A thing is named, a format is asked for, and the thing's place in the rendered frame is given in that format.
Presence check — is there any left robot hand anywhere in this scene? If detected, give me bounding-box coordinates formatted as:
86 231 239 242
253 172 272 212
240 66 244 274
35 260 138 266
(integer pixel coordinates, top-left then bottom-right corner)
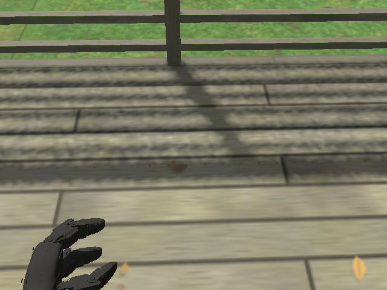
21 218 117 290

